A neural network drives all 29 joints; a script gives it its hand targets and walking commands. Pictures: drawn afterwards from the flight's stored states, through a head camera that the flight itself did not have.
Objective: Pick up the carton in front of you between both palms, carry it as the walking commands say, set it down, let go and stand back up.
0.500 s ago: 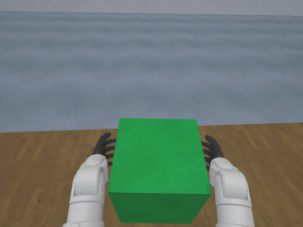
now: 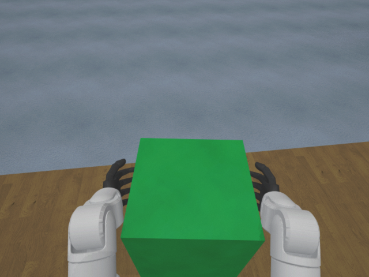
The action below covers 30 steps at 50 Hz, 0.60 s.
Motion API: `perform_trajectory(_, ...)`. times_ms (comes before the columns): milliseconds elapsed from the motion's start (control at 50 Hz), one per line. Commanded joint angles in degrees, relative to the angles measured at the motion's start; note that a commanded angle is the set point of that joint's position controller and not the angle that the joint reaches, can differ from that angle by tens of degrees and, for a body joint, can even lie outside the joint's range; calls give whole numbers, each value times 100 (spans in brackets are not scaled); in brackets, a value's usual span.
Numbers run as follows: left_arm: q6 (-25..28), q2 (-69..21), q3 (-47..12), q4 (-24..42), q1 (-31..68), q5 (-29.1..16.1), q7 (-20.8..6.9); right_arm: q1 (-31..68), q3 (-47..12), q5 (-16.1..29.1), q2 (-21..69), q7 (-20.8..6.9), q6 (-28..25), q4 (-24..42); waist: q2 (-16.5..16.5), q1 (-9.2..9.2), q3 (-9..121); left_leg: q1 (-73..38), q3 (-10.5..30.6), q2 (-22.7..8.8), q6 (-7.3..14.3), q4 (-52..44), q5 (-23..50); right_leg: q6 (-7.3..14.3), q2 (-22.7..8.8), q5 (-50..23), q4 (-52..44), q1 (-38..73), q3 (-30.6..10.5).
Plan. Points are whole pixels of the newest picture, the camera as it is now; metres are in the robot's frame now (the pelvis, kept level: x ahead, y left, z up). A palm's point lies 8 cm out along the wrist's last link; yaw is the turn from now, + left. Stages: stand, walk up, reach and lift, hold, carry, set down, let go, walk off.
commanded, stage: carry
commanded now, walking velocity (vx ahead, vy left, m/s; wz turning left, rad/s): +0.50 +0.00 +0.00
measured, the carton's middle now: (189, 212) +0.27 +0.00 +0.02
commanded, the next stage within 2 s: none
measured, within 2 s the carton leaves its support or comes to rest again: neither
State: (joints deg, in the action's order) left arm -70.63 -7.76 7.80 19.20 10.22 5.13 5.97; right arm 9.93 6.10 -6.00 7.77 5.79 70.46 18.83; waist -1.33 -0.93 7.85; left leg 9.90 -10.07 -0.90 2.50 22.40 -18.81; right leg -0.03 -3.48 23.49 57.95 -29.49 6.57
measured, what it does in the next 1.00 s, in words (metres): walks ahead: right foot, then left foot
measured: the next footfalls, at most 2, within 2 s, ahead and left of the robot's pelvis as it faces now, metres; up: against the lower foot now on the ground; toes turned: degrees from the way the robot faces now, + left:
right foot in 0.20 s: +0.32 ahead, -0.10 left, +0.00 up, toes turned -9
left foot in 0.72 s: +0.68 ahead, +0.09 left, +0.00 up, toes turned +12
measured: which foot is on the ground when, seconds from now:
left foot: down 0.00-0.22, up 0.24-0.70, down 0.72-1.00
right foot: up 0.00-0.18, down 0.20-0.76, up 0.78-1.00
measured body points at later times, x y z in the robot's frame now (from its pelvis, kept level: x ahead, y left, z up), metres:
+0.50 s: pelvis +0.33 -0.04 +0.01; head +0.33 -0.05 +0.46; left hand +0.58 +0.14 +0.07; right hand +0.61 -0.17 +0.07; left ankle +0.39 +0.12 -0.68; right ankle +0.28 -0.09 -0.74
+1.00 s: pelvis +0.65 +0.03 +0.00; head +0.69 +0.04 +0.45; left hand +1.00 +0.18 +0.09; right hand +0.99 -0.13 +0.10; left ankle +0.64 +0.08 -0.74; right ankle +0.70 -0.12 -0.66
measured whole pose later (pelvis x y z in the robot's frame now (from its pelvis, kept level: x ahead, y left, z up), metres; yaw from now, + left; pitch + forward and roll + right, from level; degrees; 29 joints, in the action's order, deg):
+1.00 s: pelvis +0.65 +0.03 +0.00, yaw +2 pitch +4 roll -1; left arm -69.2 -4.5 10.1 9.6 26.9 6.1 6.3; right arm 26.8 10.1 -3.3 3.8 7.1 68.6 8.5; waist 0.5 -3.0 0.3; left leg 16.0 -11.3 0.3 5.8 27.0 -15.8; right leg 2.3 -5.0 14.8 64.5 -40.5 1.9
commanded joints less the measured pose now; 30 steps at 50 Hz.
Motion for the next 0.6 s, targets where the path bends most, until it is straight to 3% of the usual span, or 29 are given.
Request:
perform_trajectory(0,15,-5087,-4124,28,2446,-2173,-1476,2776,-4043,2406,5062,-1454,19,416,-398,-51,873,-2323,1464,-1510,534,-751,3411,-22,-111,-710,-783,-1591,55)
perform_trajectory(60,89,-5185,-4067,-25,2217,-1912,-1401,2642,-4091,2468,5074,-1583,-19,349,-599,-35,537,-1572,644,-1116,396,-827,3757,26,159,-1384,-2146,-675,515)
perform_trajectory(100,133,-5202,-4088,12,2143,-1847,-1394,2505,-4095,2447,5076,-1638,-61,301,-826,-7,492,-1105,340,-1102,268,-684,4516,133,391,-2060,-2649,405,821)
perform_trajectory(140,186,-5203,-4130,38,2196,-1871,-1418,2582,-4127,2463,5017,-1672,-98,352,-879,112,883,-795,-141,-979,53,311,5049,222,669,-2302,-2938,1829,1100)
perform_trajectory(160,207,-5217,-4138,66,2223,-1894,-1441,2607,-4133,2455,4991,-1682,-114,367,-763,194,1179,-403,-312,-809,-72,1162,4689,247,738,-1874,-3017,2794,1194)
perform_trajectory(180,215,-5240,-4142,69,2226,-1908,-1468,2673,-4113,2425,4943,-1695,-130,348,-428,343,1440,382,-245,-708,-146,2315,3325,240,163,-1255,-2959,3734,529)
perform_trajectory(200,224,-5085,-4081,-57,2230,-1857,-1487,2670,-4146,2428,4961,-1702,-100,337,974,252,1709,1588,-95,-144,-384,4009,1300,922,-1565,-5,-3781,4280,-2498)
perform_trajectory(220,260,-5236,-4154,-173,2198,-1928,-1520,2727,-4164,2382,4941,-1697,-114,340,1498,253,1701,2566,649,256,-323,5105,-648,1428,-2215,-79,-4661,4461,-4070)
perform_trajectory(240,290,-5384,-4215,-34,2299,-2068,-1555,2696,-4181,2344,5096,-1693,-159,257,1073,199,1519,2745,1042,-190,-140,5536,-579,1387,-2163,-391,-4656,4128,-3509)
perform_trajectory(280,386,-5694,-4345,127,2543,-2226,-1604,2699,-4172,2340,5415,-1676,-283,259,240,154,1309,2640,1086,-613,-56,5077,40,1004,-1752,-1242,-4573,3359,-2388)
perform_trajectory(320,439,-5783,-4465,268,2567,-2341,-1644,2490,-4160,2250,5595,-1623,-393,214,429,145,1316,2351,944,-707,-107,4423,413,742,-1499,-1399,-4685,2972,-1577)
perform_trajectory(380,476,-5677,-4513,299,2296,-2414,-1733,2046,-4172,2059,5660,-1516,-524,103,653,172,1247,2476,652,-620,-230,3597,603,718,-1321,-1791,-4810,3075,-975)
perform_trajectory(480,436,-5245,-4457,527,2131,-2432,-1792,2035,-4255,2008,5430,-1378,-548,420,855,191,768,3028,189,-445,-308,2273,1227,699,-1062,-2972,-4714,3561,-355)
perform_trajectory(580,215,-4705,-4241,618,2045,-2271,-1658,2247,-4247,2158,4857,-1356,-252,752,932,250,207,2937,-175,-244,-139,1254,1625,696,-955,-3777,-4583,3711,16)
